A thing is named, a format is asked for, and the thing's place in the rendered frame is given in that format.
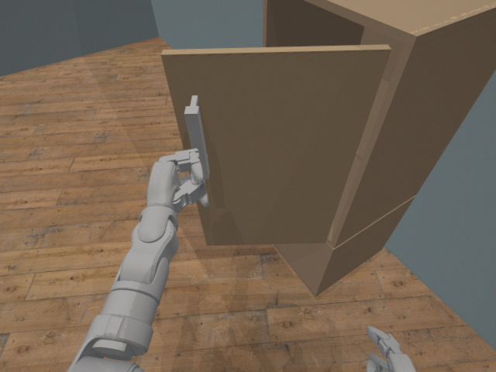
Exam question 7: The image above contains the robot left forearm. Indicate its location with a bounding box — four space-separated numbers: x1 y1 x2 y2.
67 205 179 372

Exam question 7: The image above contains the robot right hand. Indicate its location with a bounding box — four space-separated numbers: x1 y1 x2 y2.
366 326 416 372

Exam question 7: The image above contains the handle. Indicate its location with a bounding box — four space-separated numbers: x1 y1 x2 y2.
184 95 210 179

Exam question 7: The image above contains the cupboard door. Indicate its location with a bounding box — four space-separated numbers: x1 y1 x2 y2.
161 44 391 246

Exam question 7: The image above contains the robot left hand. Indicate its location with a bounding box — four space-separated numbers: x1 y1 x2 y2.
146 148 208 216

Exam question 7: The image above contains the left robot upper arm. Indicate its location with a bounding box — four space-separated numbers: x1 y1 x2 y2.
71 356 144 372

